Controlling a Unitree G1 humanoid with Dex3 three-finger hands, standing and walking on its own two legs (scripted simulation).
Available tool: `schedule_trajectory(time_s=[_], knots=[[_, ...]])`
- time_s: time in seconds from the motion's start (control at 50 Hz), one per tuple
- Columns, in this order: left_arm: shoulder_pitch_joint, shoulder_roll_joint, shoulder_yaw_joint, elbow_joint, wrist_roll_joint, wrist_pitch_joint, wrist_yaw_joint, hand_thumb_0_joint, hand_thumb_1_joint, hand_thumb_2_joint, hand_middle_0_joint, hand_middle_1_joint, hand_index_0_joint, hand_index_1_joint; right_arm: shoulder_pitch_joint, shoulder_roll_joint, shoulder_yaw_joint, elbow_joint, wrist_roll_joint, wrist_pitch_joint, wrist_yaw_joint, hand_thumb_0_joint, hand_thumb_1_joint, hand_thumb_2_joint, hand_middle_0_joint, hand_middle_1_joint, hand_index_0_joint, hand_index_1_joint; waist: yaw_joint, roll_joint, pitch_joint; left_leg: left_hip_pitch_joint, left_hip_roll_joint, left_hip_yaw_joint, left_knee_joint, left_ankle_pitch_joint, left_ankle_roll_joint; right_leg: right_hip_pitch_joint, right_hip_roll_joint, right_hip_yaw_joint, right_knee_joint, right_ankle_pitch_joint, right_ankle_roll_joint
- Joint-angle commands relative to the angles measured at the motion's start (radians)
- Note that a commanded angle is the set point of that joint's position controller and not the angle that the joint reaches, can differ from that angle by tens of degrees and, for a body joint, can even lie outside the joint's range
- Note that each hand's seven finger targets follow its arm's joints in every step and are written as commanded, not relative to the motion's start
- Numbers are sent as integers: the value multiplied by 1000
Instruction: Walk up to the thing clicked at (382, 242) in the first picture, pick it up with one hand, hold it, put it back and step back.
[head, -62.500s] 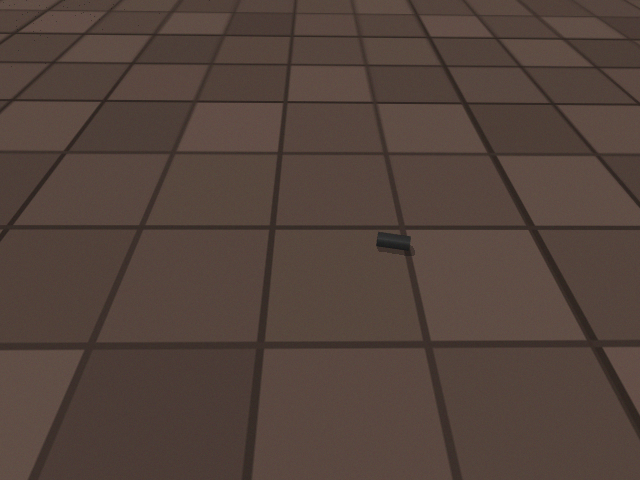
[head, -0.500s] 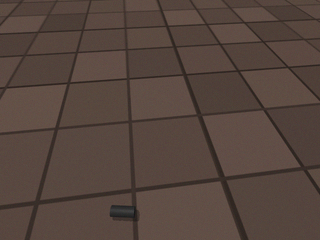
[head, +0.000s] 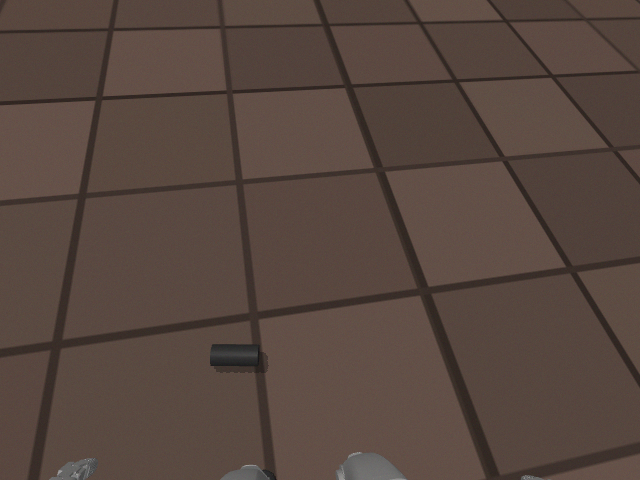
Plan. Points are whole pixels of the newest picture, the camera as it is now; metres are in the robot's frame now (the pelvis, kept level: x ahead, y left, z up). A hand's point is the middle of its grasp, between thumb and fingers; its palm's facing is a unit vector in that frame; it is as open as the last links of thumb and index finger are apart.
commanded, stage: step back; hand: left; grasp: from above
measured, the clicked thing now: (235, 355) +0.51 +0.20 -0.73
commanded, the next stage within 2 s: none
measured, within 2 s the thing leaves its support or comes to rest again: neither
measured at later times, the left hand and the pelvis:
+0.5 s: hand out of the picture -0.01 +0.26 -0.14, palm faces +0.03 -0.91 -0.42, open 7.4 cm; pelvis -0.13 -0.01 -0.01, yaw +3 degrees
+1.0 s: hand out of the picture -0.22 +0.23 -0.15, palm faces -0.04 -0.91 -0.41, open 7.4 cm; pelvis -0.29 -0.04 -0.01, yaw -2 degrees
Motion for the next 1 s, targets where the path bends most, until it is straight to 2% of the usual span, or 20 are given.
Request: schedule_trajectory(time_s=[0.0,0.12,0.14,0.16,0.18,0.2,0.26,0.38,0.44,0.48,0.5,0.52,0.54,0.6,0.74,0.86,0.88,0.9,0.92,0.98], knots=[[63,164,59,-83,-1,-24,1,0,900,900,-200,-300,-200,-300,33,-283,-71,-94,3,-27,-26,0,-900,-900,200,300,200,300,-21,161,-257,282,286,-294,-140,373,212,-31,-48,-16,-147,-9,17],[241,147,71,-12,8,-36,-19,0,900,900,-200,-300,-200,-300,-35,-307,-67,-116,9,-1,-17,0,-900,-900,200,300,200,300,37,193,-305,67,210,-223,-84,99,112,291,-76,-160,-688,235,-29],[261,170,75,-14,20,-44,-16,0,900,900,-200,-300,-200,-300,-28,-283,-58,-116,19,2,-14,0,-900,-900,200,300,200,300,48,151,-292,-21,177,-199,-40,4,61,329,-108,-99,-733,256,-51],[234,237,90,-35,38,-52,-15,0,900,900,-200,-300,-200,-300,-18,-226,-44,-123,25,2,-9,0,-900,-900,200,300,200,300,34,-73,-234,-208,50,-138,131,-194,-10,326,-293,203,-810,170,-111],[138,358,113,-87,32,-47,-16,0,900,900,-200,-300,-200,-300,-80,-224,-53,-132,28,5,-21,0,-900,-900,200,300,200,300,83,-276,-155,-178,-105,-106,397,-389,-55,60,-503,429,-913,180,-294],[72,328,107,-126,31,-53,-11,0,900,900,-200,-300,-200,-300,-72,-257,-64,-115,18,11,-25,0,-900,-900,200,300,200,300,56,-188,-83,-140,-74,-207,558,-379,-66,-53,-522,433,-919,230,-321],[-72,225,81,-158,27,-59,1,0,900,900,-200,-300,-200,-300,68,-241,-55,-64,34,1,-22,0,-900,-900,200,300,200,300,-43,-94,-118,-130,-134,-200,640,-229,-56,50,-324,67,-787,532,-196],[101,202,73,-162,27,-50,15,0,900,900,-200,-300,-200,-300,10,-227,-38,-107,23,-13,-22,0,-900,-900,200,300,200,300,81,-126,-222,-172,-55,-122,289,-317,-77,414,-361,84,-652,738,-231],[58,229,68,-179,13,-36,10,0,900,900,-200,-300,-200,-300,85,-223,-48,-83,11,-19,-15,0,-900,-900,200,300,200,300,39,-154,-250,1,-28,-49,-2,-200,-46,346,-339,52,-578,752,-194],[58,207,54,-188,2,-24,2,0,900,900,-200,-300,-200,-300,125,-246,-64,-70,0,-31,-14,0,-900,-900,200,300,200,300,19,-74,-267,156,11,-87,-179,90,-25,219,-276,5,-493,612,-114],[79,172,47,-196,-4,-22,-2,0,900,900,-200,-300,-200,-300,119,-324,-86,-81,-13,-33,-13,0,-900,-900,200,300,200,300,24,107,-273,235,203,-344,-190,221,46,38,-161,-49,-375,361,-59],[-4,184,59,-207,-12,-22,8,0,900,900,-200,-300,-200,-300,72,-423,-97,-102,3,-28,-2,0,-900,-900,200,300,200,300,-27,295,-252,100,363,-528,-248,339,208,11,-11,-104,-184,-98,-27],[-40,196,68,-197,6,-20,18,0,900,900,-200,-300,-200,-300,77,-413,-101,-100,-7,-35,-7,0,-900,-900,200,300,200,300,-47,231,-230,49,395,-584,-250,330,253,3,-7,32,-23,-152,-31],[65,174,64,-151,-13,-19,12,0,900,900,-200,-300,-200,-300,-22,-307,-66,-119,-4,-35,-22,0,-900,-900,200,300,200,300,38,147,-192,111,271,-316,-162,409,176,-74,-7,58,113,-13,-40],[91,163,64,-148,1,-34,-4,0,900,900,-200,-300,-200,-300,30,-292,-68,-137,-3,-27,-24,0,-900,-900,200,300,200,300,-17,189,-228,236,263,-266,-114,392,209,-24,-44,-40,-176,-3,24],[259,169,74,-52,14,-44,-17,0,900,900,-200,-300,-200,-300,-23,-312,-69,-159,14,4,-14,0,-900,-900,200,300,200,300,49,228,-299,32,194,-225,-63,65,87,301,-71,-155,-706,221,-39],[257,211,83,-58,33,-49,-17,0,900,900,-200,-300,-200,-300,-14,-273,-60,-162,18,6,-11,0,-900,-900,200,300,200,300,48,107,-268,-114,129,-194,34,-68,28,329,-166,19,-748,147,-73],[203,331,111,-89,31,-44,-19,0,900,900,-200,-300,-200,-300,-86,-219,-53,-194,28,1,-19,0,-900,-900,200,300,200,300,86,-212,-190,-246,-87,-109,257,-291,-38,181,-388,329,-861,110,-204],[112,388,117,-136,39,-45,-14,0,900,900,-200,-300,-200,-300,-78,-262,-68,-184,18,7,-30,0,-900,-900,200,300,200,300,94,-252,-125,-165,-66,-173,505,-384,-68,-42,-550,484,-932,106,-329],[-53,242,80,-169,33,-54,-2,0,900,900,-200,-300,-200,-300,51,-252,-63,-111,29,1,-25,0,-900,-900,200,300,200,300,-24,-70,-125,-144,-119,-209,621,-252,-55,23,-344,94,-758,441,-201]])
